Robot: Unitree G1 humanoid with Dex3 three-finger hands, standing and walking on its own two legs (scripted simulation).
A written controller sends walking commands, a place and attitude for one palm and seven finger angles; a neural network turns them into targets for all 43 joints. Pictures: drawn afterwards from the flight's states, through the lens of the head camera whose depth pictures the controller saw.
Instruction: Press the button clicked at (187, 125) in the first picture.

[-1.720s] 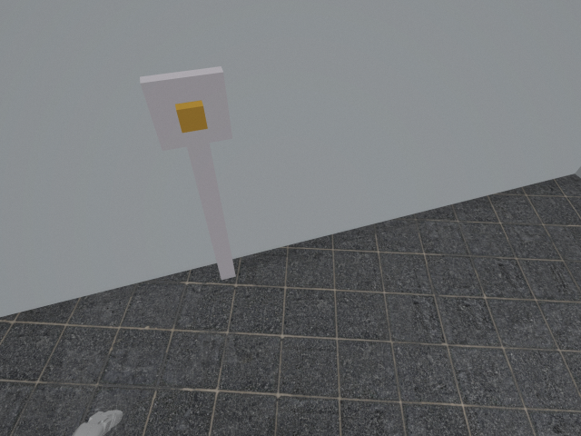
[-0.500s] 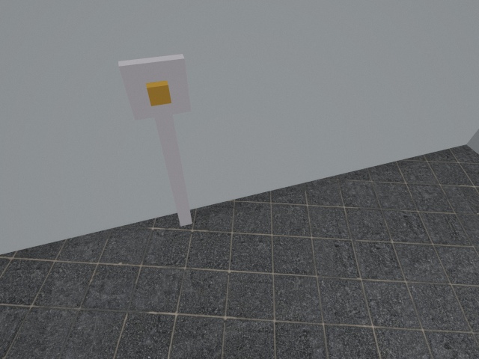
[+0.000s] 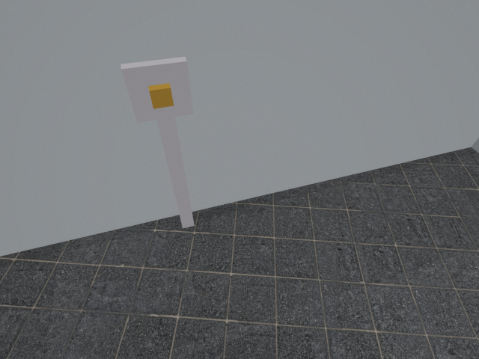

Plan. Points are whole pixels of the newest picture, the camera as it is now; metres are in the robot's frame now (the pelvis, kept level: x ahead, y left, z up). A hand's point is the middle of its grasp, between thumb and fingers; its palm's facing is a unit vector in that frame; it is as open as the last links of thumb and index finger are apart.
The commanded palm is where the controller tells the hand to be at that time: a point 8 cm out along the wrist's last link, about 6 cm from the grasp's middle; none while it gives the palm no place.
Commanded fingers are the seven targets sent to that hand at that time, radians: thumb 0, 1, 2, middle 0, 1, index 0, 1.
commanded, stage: turn to face it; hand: left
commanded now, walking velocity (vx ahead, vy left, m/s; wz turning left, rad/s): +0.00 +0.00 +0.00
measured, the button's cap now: (161, 95) +0.80 +0.29 +0.00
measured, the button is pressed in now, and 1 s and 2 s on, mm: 0 0 0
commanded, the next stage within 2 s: take the last steps up to it in 0.74 s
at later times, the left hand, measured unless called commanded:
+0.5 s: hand out of the picture +0.00 +0.24 -0.21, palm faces +0.19 -0.96 -0.21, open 7.4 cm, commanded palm none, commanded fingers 0.00 0.90 0.90 -0.20 -0.30 -0.20 -0.30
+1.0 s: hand out of the picture -0.07 +0.18 -0.17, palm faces +0.33 -0.91 -0.24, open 7.4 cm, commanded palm none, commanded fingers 0.00 0.90 0.90 -0.20 -0.30 -0.20 -0.30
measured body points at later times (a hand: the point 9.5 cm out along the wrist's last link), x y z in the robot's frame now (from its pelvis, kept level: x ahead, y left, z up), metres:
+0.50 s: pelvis -0.03 +0.03 -0.03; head +0.00 +0.06 +0.42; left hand -0.01 +0.29 -0.19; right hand +0.07 -0.22 -0.16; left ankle -0.02 +0.12 -0.75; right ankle -0.01 -0.12 -0.73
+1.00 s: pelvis -0.04 -0.01 -0.01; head -0.05 -0.03 +0.44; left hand -0.08 +0.23 -0.15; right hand +0.05 -0.22 -0.17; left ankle -0.02 +0.12 -0.73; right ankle -0.04 -0.11 -0.75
